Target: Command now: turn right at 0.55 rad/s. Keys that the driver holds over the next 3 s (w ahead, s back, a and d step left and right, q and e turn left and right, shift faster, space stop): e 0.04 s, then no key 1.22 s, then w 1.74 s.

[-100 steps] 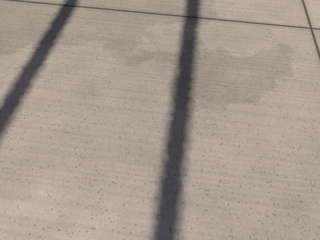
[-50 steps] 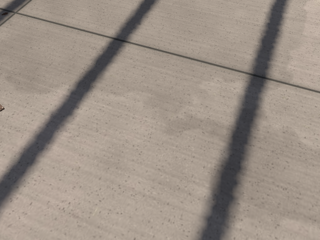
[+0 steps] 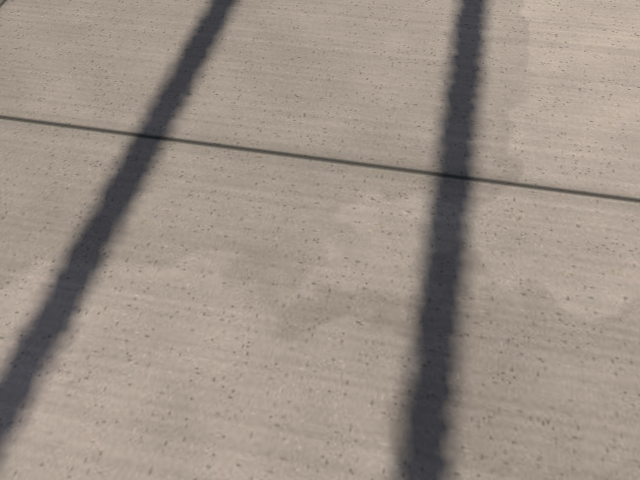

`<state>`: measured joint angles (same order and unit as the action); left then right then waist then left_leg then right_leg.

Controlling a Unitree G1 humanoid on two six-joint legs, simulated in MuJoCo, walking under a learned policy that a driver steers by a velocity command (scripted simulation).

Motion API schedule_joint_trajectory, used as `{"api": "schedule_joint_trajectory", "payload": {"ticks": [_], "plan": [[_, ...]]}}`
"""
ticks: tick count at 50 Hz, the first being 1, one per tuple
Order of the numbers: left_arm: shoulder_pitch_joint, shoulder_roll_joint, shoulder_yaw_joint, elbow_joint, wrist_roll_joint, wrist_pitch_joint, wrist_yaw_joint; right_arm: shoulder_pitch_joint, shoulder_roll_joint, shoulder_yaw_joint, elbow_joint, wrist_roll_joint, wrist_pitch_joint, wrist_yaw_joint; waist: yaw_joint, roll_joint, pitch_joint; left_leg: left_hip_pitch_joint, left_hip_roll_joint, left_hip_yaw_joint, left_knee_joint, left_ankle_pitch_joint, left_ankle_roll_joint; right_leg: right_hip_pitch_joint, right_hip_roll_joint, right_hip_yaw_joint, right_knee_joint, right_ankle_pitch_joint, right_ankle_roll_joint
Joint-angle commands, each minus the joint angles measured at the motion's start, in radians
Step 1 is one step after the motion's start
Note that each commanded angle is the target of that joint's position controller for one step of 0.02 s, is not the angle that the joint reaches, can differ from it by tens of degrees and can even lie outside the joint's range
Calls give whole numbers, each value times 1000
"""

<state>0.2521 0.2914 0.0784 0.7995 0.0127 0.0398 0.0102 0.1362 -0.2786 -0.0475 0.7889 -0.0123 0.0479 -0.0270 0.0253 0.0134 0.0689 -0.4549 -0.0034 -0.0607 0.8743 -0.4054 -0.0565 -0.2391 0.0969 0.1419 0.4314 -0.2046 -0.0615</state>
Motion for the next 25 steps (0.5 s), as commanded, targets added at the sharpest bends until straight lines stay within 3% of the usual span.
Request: {"api": "schedule_joint_trajectory", "payload": {"ticks": [1,4,6,7,8,9,10,11,12,13,15,18,21,23,24,25], "plan": [[21,175,45,-61,6,0,-4,-15,-78,-11,-85,5,-18,-4,11,-153,-116,7,-28,16,-73,-6,10,105,-246,271,-56,400,-169],[-30,172,45,-79,7,5,-10,43,-85,-8,-85,12,-30,-9,-11,-171,-128,124,-41,22,-212,-3,35,75,-238,306,-27,426,-136],[-77,154,37,-88,-7,8,-7,121,-73,-5,-68,5,-43,-17,-63,-148,-123,289,-37,35,-481,167,54,3,-188,297,24,311,-67],[-54,112,23,-93,-9,5,-4,118,-117,-12,-72,-10,-52,-26,-44,-48,-115,356,75,-84,-600,170,79,-70,-129,249,99,124,-11],[19,32,1,-102,-10,1,-2,62,-199,-19,-107,-19,-52,-28,9,194,-126,420,336,-378,-668,313,156,-197,26,76,277,-243,44],[23,120,24,-88,8,9,7,79,-219,-26,-99,-15,-46,-15,-15,185,-121,282,400,-443,-636,406,279,-180,57,2,443,-425,50],[24,137,29,-76,10,13,8,69,-169,-13,-98,-12,-48,-6,2,128,-84,237,370,-407,-634,416,306,-165,29,31,538,-388,48],[17,128,29,-57,7,15,2,13,-116,1,-102,-4,-51,-1,20,90,-38,207,298,-300,-628,393,278,-160,7,36,574,-315,53],[22,118,26,-46,4,17,-4,-24,-98,7,-110,-7,-52,-1,31,112,-38,218,233,-215,-621,407,240,-154,8,21,584,-268,63],[26,109,22,-39,5,19,-11,-20,-97,9,-108,-8,-56,-7,26,149,-52,253,203,-170,-608,481,229,-157,9,10,583,-242,74],[9,93,12,-29,2,20,-15,30,-95,11,-86,-5,-61,-8,1,140,-83,324,185,-125,-575,604,234,-146,9,-9,528,-237,96],[-37,60,-10,-23,-5,25,-11,75,-97,12,-56,-3,-61,-5,-31,147,-102,380,191,-125,-557,569,241,-90,-23,-50,335,-260,106],[-49,60,-21,-4,-13,25,0,100,-121,4,-29,-11,-49,3,-49,181,-94,372,186,-145,-535,549,244,-5,-33,-109,135,-242,86],[-1,47,-30,31,-13,14,10,91,-127,1,-14,-3,-41,4,-13,145,-92,336,173,-137,-497,570,211,107,-41,-131,-103,-43,64],[4,63,-30,42,-4,4,16,103,-118,3,-7,-2,-44,3,-12,115,-100,282,171,-143,-488,546,174,194,-78,-79,-175,71,50],[1,102,-28,42,12,-10,22,109,-96,10,-14,1,-52,8,-25,49,-129,214,150,-125,-468,464,133,276,-170,20,-163,131,31]]}}
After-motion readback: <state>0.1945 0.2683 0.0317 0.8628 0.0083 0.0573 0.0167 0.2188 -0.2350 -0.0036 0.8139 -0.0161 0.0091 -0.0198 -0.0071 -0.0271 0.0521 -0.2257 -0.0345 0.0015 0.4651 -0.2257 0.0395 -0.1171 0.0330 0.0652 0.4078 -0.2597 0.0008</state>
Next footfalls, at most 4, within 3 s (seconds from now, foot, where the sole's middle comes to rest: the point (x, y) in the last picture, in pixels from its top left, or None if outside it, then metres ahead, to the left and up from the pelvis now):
0.14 left None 0.06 0.13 -0.78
0.50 right None -0.02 -0.08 -0.78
2.02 right None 0.43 -0.06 -0.78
2.58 left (325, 334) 0.76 0.06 -0.78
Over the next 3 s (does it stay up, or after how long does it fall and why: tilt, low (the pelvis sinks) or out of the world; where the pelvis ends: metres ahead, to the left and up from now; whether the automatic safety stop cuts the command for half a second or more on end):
stays up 0.81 -0.01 0.00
